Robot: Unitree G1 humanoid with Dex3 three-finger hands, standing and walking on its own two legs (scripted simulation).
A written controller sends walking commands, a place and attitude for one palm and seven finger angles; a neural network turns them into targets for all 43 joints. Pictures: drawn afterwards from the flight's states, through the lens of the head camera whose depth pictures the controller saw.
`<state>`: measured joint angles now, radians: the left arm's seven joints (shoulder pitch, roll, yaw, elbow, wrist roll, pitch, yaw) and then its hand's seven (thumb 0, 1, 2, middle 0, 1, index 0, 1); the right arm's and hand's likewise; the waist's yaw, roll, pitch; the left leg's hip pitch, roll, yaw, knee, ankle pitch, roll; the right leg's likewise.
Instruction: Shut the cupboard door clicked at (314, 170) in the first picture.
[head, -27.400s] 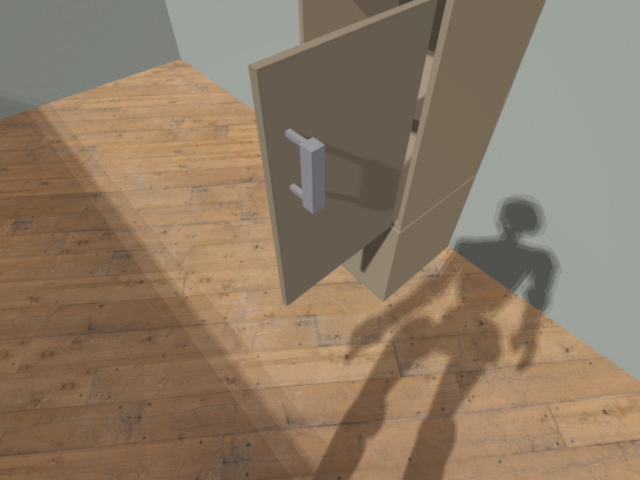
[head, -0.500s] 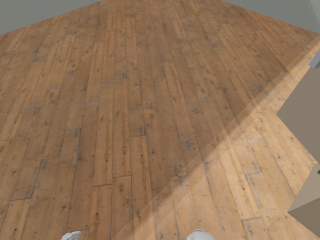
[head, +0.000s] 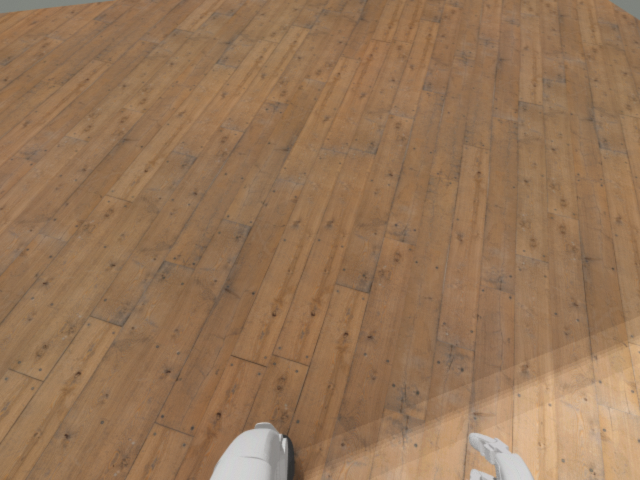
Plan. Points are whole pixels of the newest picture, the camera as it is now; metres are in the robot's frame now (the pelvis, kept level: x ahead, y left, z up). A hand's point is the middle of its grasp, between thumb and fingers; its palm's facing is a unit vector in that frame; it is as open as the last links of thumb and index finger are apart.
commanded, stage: walk to a spot facing it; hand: left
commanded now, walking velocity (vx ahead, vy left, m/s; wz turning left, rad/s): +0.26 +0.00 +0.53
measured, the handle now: out of the picture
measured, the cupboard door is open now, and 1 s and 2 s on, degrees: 63 63 63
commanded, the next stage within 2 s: turn to face it in 0.08 s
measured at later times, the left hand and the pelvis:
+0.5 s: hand (214, 365) +0.27 +0.19 -0.16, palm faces -0.01 -0.98 -0.19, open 7.4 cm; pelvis +0.18 +0.01 +0.00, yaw -2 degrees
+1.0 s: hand (201, 299) +0.39 +0.25 -0.17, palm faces -0.23 -0.95 -0.21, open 7.4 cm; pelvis +0.26 +0.06 +0.00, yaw -18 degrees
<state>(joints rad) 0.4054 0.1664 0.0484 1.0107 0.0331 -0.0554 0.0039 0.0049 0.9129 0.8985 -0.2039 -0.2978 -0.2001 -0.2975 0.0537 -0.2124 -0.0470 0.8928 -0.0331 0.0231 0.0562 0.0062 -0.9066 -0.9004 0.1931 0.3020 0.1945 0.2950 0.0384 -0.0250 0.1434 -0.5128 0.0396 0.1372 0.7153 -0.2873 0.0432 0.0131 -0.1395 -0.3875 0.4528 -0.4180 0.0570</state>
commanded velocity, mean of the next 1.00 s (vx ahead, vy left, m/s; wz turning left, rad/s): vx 0.03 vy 0.00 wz -0.46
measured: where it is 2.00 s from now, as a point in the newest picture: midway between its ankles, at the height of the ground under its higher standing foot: (301, 428)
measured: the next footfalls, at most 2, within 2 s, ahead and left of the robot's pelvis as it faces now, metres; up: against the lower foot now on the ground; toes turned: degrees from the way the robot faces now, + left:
left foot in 0.04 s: +0.16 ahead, +0.10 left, +0.00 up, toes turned +7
right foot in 0.52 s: +0.27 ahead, -0.10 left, +0.00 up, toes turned -6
